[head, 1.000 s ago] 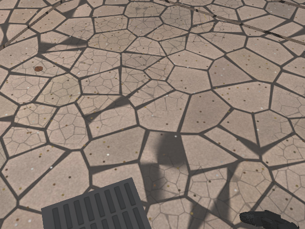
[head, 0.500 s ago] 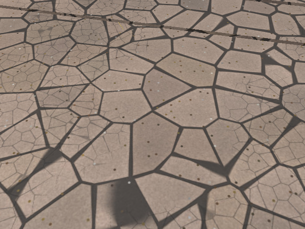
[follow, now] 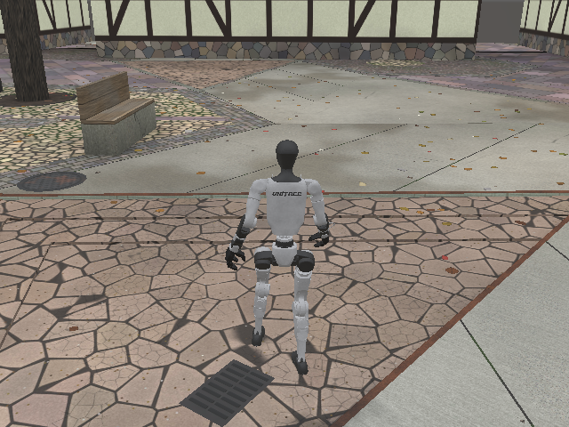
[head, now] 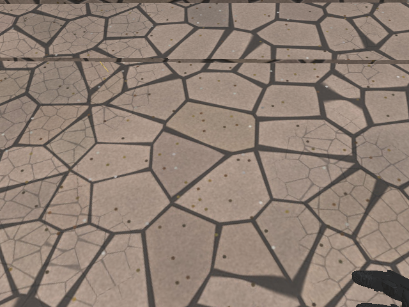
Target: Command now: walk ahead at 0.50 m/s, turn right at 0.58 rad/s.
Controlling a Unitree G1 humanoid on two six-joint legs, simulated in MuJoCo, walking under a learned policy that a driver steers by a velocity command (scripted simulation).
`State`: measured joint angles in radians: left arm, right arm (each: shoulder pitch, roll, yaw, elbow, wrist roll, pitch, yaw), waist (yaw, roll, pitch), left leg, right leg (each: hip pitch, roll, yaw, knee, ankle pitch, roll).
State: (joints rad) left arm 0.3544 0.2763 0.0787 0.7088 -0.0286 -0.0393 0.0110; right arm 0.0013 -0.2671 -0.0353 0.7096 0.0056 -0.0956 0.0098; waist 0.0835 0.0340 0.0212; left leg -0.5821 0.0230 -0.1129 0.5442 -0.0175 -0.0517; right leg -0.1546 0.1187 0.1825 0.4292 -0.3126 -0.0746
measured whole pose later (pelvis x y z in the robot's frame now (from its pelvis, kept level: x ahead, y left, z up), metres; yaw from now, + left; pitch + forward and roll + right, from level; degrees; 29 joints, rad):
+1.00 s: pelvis +0.51 -0.06 +0.00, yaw -4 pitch +2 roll -2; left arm 0.30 0.27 0.06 0.80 0.00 -0.07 0.01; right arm 0.10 -0.27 -0.04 0.76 0.00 -0.05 0.04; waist 0.06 0.05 0.02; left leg -0.63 0.07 -0.03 0.63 0.05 0.00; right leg -0.01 0.04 -0.14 0.27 -0.29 -0.02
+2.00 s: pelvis +0.61 -0.06 -0.01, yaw +26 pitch +1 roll +0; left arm 0.18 0.30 0.06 0.75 0.01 0.01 0.02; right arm 0.16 -0.26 -0.05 0.62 -0.01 0.06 0.00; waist 0.03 -0.04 0.04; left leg -0.26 -0.03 -0.01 0.51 -0.28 0.02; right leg -0.33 -0.09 -0.04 0.65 -0.41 0.05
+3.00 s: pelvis +0.81 +0.11 +0.00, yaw +18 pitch +1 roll +2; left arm 0.14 0.27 0.05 0.73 -0.02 -0.05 -0.04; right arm 0.37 -0.24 -0.05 0.87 -0.01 -0.09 -0.01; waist -0.07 -0.04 0.02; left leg 0.10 -0.06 0.19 0.18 -0.30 0.04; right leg -0.70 -0.08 0.03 0.73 0.07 -0.02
